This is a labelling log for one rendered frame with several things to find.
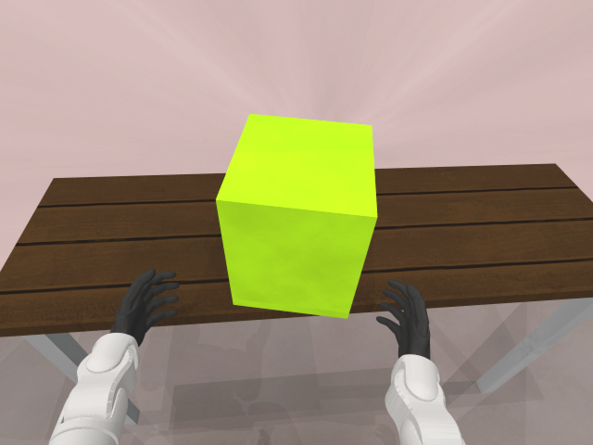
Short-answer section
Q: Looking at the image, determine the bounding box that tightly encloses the robot right hand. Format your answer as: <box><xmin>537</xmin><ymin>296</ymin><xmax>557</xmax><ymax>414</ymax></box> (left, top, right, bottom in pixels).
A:
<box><xmin>376</xmin><ymin>280</ymin><xmax>430</xmax><ymax>360</ymax></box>

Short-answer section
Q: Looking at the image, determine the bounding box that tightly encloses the robot left forearm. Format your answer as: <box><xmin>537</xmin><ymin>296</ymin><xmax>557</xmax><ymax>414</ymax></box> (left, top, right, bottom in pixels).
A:
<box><xmin>48</xmin><ymin>333</ymin><xmax>140</xmax><ymax>445</ymax></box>

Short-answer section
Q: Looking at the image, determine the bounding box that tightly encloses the carton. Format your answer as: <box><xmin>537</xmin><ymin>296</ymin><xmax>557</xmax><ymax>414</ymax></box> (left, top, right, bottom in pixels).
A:
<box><xmin>216</xmin><ymin>114</ymin><xmax>377</xmax><ymax>319</ymax></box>

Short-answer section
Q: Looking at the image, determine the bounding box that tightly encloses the robot left hand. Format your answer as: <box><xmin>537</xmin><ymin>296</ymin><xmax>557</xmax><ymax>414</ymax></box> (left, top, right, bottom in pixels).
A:
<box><xmin>110</xmin><ymin>269</ymin><xmax>180</xmax><ymax>347</ymax></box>

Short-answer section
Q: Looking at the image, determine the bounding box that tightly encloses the table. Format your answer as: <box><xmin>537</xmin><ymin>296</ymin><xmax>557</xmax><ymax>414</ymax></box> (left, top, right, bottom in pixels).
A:
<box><xmin>0</xmin><ymin>163</ymin><xmax>593</xmax><ymax>426</ymax></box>

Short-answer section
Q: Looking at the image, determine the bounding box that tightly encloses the robot right forearm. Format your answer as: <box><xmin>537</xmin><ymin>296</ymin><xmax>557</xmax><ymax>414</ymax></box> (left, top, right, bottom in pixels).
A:
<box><xmin>385</xmin><ymin>354</ymin><xmax>466</xmax><ymax>445</ymax></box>

